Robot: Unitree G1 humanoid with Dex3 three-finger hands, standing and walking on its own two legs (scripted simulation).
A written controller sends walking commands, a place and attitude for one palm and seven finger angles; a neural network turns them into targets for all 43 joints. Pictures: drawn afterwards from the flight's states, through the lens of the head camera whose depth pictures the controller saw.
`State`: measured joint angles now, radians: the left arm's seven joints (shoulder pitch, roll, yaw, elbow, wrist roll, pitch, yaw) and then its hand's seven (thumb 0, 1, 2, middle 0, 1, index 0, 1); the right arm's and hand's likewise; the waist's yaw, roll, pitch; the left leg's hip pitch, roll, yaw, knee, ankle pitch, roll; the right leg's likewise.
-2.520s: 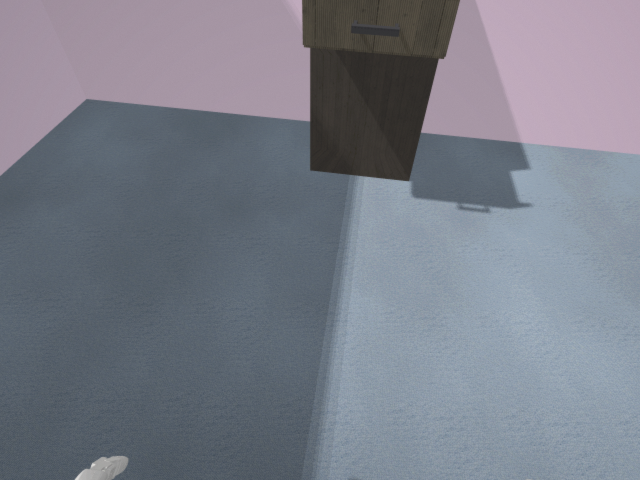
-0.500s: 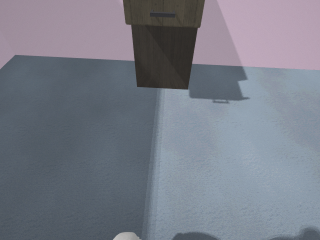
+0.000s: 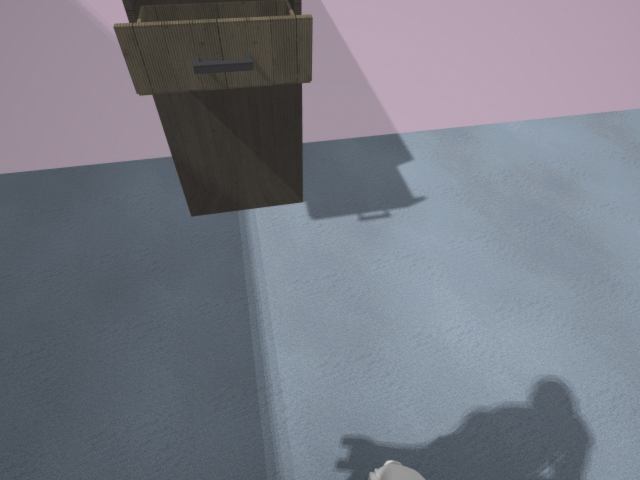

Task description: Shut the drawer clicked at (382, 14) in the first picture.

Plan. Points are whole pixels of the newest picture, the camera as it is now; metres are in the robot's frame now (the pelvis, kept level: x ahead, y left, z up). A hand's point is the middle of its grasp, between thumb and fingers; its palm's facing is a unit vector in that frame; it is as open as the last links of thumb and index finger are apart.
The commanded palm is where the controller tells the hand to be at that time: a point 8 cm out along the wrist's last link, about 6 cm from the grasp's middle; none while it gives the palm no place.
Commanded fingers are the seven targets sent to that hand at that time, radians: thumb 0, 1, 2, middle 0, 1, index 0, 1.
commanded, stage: walk to a spot facing it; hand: left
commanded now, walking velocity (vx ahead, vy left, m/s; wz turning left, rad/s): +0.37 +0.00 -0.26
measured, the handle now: (223, 62) +0.99 +0.29 +0.04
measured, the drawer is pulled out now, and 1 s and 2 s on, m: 0.29 0.29 0.29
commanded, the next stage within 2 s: turn to face it in 0.88 s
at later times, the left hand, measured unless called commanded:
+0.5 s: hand (215, 433) +0.22 +0.17 -0.18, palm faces -0.03 -0.98 -0.18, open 7.3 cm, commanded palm none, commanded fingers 0.00 0.90 0.90 -0.20 -0.30 -0.20 -0.30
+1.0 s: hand (269, 258) +0.56 +0.13 -0.17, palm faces -0.30 -0.94 -0.19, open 7.3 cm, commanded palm none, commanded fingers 0.00 0.90 0.90 -0.20 -0.30 -0.20 -0.30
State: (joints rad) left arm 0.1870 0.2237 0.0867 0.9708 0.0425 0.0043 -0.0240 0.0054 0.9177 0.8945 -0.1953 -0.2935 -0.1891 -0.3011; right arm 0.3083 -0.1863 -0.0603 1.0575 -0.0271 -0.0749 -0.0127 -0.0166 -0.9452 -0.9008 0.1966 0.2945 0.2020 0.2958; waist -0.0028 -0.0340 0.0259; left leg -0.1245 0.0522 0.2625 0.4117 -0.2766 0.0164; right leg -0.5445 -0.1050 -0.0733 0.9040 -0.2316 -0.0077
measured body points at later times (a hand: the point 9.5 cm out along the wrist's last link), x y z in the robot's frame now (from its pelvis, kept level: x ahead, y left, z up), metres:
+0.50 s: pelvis +0.22 -0.01 +0.00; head +0.23 +0.00 +0.44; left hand +0.22 +0.23 -0.17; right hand +0.25 -0.26 -0.14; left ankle +0.32 +0.10 -0.72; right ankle +0.15 -0.13 -0.74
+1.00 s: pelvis +0.42 -0.02 -0.01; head +0.46 -0.03 +0.44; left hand +0.58 +0.18 -0.16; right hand +0.29 -0.19 -0.16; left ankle +0.34 +0.10 -0.74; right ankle +0.51 -0.16 -0.70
